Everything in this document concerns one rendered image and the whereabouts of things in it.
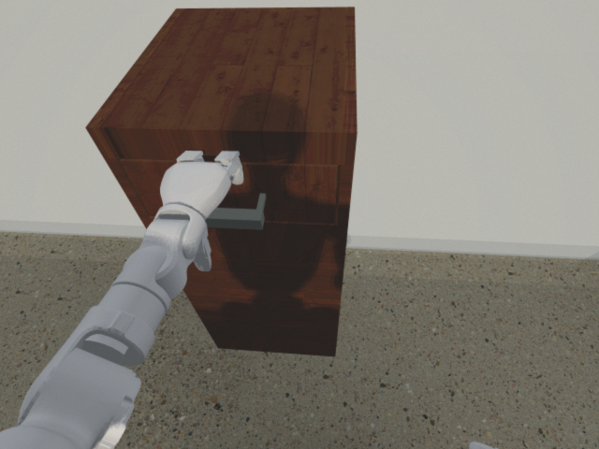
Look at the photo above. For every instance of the drawer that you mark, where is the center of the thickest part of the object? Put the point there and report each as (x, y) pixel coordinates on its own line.
(304, 193)

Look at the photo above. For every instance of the robot left forearm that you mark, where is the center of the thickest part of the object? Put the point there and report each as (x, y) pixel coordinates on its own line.
(121, 327)

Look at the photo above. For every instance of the handle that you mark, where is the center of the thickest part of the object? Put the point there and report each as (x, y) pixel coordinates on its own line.
(239, 218)

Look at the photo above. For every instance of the cabinet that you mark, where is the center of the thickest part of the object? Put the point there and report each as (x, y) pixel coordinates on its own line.
(277, 84)

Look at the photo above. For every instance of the robot left hand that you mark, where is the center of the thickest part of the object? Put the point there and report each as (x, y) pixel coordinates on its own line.
(201, 186)

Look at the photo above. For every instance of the left robot upper arm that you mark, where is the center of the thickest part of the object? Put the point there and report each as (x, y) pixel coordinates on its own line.
(85, 405)

